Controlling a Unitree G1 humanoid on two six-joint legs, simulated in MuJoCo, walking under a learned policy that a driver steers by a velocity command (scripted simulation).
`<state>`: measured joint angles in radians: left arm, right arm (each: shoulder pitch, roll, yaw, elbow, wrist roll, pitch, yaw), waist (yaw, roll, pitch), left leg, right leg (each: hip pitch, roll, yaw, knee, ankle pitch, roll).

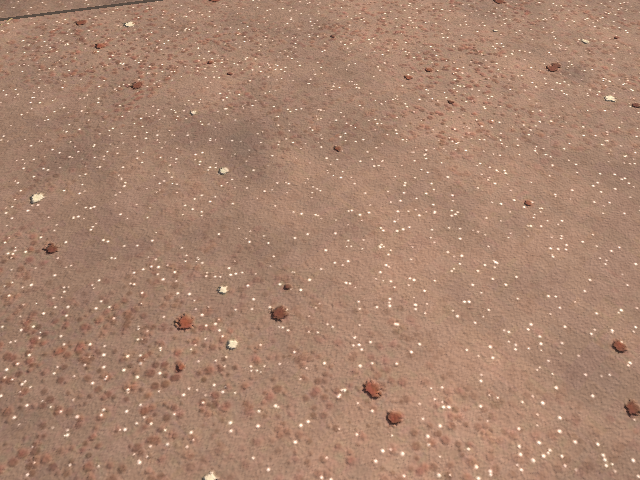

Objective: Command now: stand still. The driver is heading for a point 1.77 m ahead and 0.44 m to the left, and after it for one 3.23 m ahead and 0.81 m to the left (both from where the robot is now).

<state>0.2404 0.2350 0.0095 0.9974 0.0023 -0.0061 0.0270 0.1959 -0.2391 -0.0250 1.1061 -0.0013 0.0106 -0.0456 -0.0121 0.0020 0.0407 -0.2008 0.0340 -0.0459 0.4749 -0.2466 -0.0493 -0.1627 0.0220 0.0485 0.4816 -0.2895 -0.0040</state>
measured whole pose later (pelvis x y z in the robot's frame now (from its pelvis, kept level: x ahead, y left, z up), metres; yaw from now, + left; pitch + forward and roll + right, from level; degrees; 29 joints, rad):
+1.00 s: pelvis +0.34 -0.02 +0.00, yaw +2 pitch +0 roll -1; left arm 0.19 0.24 0.05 0.96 0.00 -0.11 -0.04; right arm 0.29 -0.26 -0.05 0.96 0.04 -0.09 -0.02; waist 0.01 0.04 0.04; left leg -0.49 0.08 -0.05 1.19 -0.30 0.05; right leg -0.23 0.06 -0.09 0.38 -0.15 -0.07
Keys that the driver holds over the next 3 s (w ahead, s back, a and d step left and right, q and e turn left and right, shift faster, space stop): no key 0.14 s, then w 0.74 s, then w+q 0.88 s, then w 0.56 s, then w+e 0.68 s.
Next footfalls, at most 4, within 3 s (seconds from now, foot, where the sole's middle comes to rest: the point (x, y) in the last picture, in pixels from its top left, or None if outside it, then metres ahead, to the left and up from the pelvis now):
0.82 right None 0.42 -0.10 -0.78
1.38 left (263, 393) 0.71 0.16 -0.78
1.86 right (300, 274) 1.05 0.07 -0.78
2.36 left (170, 246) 1.16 0.43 -0.78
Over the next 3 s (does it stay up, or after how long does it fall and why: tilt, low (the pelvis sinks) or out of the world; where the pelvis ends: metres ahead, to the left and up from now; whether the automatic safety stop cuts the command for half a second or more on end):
stays up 1.39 0.37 -0.02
